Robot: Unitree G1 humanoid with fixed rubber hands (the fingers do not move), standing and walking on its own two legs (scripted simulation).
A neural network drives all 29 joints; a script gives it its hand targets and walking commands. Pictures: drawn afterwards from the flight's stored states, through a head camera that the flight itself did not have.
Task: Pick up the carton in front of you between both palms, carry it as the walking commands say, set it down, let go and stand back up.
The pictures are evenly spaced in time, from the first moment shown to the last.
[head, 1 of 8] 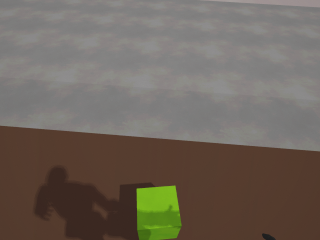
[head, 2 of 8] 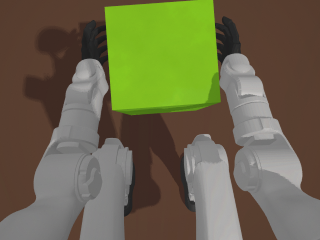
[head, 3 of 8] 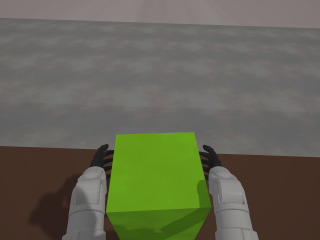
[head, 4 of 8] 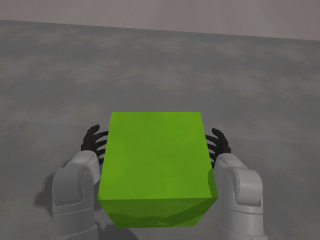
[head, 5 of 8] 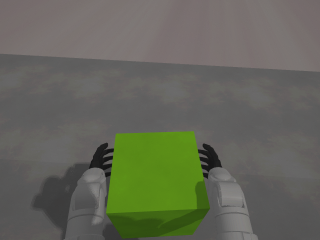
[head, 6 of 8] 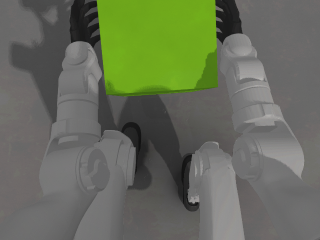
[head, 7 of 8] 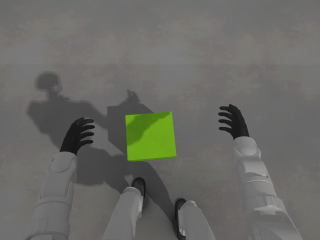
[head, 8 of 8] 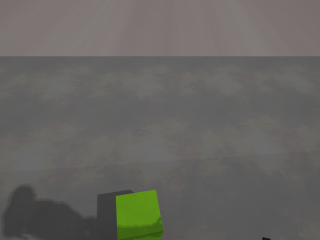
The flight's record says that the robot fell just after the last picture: no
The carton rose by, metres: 0.69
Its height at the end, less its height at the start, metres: -0.08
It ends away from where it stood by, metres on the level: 2.81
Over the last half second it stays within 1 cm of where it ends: yes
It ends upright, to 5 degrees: yes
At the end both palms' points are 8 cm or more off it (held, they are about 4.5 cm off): yes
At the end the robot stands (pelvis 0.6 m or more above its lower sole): yes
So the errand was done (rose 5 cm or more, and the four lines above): yes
